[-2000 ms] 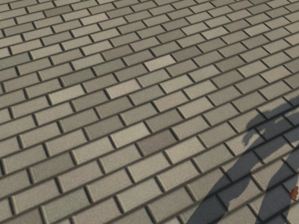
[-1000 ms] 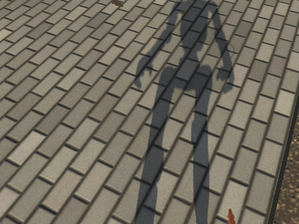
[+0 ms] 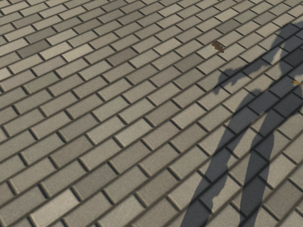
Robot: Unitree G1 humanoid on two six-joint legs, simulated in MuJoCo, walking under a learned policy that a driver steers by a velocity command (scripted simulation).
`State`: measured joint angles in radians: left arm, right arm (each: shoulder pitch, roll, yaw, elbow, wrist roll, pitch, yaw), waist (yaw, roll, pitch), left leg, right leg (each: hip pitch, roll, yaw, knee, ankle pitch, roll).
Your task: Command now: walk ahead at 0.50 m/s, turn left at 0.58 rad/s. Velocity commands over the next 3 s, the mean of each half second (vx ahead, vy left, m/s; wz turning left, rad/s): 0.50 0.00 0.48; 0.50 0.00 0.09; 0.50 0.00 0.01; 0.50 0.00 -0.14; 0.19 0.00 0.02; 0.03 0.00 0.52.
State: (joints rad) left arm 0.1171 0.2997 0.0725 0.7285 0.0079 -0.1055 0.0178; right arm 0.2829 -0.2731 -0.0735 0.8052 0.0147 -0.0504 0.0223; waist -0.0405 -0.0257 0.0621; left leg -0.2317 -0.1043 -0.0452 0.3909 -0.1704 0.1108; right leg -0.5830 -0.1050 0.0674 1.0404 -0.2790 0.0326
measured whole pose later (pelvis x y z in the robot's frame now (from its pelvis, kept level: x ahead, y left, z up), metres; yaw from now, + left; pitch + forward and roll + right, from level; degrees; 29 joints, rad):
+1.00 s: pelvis +0.54 +0.09 +0.00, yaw +16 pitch +1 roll +1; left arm 0.19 0.32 0.05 0.81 -0.01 -0.07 -0.01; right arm 0.31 -0.27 -0.05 0.79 0.00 -0.07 0.02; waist -0.03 -0.05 0.01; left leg -0.18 -0.06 0.04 0.32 -0.16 0.07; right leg -0.60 -0.11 0.02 1.02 -0.25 0.01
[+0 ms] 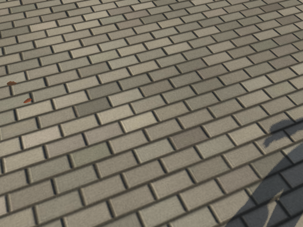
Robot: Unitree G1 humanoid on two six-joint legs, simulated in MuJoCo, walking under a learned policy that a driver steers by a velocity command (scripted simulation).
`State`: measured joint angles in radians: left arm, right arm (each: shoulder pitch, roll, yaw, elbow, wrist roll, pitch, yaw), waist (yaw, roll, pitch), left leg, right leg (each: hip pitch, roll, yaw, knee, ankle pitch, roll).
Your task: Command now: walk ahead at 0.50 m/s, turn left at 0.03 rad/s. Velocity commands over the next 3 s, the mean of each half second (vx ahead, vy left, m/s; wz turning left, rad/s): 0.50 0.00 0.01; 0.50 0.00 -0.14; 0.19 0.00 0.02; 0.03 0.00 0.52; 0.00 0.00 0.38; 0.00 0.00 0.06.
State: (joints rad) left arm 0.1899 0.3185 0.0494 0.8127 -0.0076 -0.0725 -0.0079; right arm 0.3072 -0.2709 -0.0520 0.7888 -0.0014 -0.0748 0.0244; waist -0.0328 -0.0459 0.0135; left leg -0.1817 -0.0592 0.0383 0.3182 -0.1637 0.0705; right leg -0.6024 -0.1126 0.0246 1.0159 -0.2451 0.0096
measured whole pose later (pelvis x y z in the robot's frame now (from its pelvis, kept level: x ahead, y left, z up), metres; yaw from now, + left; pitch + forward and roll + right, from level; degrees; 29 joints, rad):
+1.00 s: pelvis +0.56 +0.00 +0.00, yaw -6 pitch +1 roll +1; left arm 0.27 0.31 0.07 0.88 -0.03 -0.05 0.00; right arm 0.22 -0.25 -0.05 0.84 -0.01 -0.10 0.01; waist -0.01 -0.05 0.03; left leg -0.23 -0.01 0.12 0.39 -0.17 0.04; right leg -0.51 -0.08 0.05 1.13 -0.31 -0.02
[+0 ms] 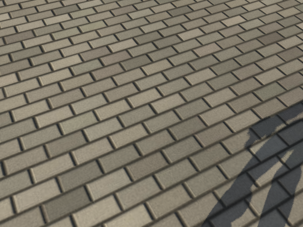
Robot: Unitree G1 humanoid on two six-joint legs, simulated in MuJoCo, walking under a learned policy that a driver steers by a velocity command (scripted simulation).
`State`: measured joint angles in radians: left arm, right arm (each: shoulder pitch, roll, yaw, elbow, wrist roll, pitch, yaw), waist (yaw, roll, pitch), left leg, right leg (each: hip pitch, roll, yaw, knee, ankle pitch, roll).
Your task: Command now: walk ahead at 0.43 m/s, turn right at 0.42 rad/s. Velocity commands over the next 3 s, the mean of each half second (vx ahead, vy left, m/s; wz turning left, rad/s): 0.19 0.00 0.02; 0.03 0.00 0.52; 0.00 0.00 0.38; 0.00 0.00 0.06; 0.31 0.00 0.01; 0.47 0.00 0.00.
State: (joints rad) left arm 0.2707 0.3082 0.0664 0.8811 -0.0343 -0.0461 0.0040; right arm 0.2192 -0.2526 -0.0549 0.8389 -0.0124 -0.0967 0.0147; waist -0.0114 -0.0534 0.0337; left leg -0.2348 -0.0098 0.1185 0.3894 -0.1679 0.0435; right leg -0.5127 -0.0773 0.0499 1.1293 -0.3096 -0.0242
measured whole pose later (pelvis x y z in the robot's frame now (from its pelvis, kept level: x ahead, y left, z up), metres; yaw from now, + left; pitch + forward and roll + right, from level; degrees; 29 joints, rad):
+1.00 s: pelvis +0.18 +0.01 +0.00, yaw +20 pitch +2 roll -3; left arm 0.03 0.30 0.10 0.87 -0.01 0.01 0.05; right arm 0.19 -0.29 -0.08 0.79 0.01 0.02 -0.04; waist -0.02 -0.02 0.04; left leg -0.27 -0.05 -0.11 0.44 -0.20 0.06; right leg -0.48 0.01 0.08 0.82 -0.32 0.08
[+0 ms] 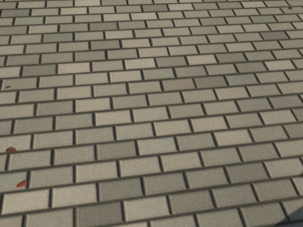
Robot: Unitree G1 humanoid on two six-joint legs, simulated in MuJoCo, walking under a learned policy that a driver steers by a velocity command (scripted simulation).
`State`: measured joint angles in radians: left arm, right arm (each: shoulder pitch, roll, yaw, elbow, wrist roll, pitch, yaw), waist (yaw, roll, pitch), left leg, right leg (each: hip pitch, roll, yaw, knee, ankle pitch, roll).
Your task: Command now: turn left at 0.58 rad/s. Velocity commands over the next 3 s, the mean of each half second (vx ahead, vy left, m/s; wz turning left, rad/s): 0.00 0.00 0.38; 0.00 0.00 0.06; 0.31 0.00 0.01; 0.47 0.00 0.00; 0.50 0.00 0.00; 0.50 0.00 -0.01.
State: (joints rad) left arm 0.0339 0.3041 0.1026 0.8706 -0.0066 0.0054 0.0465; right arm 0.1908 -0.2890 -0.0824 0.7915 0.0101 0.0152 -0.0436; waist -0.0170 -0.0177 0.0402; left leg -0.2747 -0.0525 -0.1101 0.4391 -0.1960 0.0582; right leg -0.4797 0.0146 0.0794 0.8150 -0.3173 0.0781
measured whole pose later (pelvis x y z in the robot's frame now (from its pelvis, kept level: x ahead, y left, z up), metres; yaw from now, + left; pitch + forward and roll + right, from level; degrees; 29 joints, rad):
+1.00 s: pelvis +0.02 +0.01 -0.01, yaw +11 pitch -2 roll +0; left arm 0.17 0.29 0.04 1.05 0.01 0.00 0.03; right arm 0.16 -0.25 -0.03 0.95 -0.01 0.00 -0.02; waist 0.02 0.00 0.04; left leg -0.17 -0.03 -0.04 0.48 -0.28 0.02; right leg -0.16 -0.06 0.02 0.44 -0.26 0.07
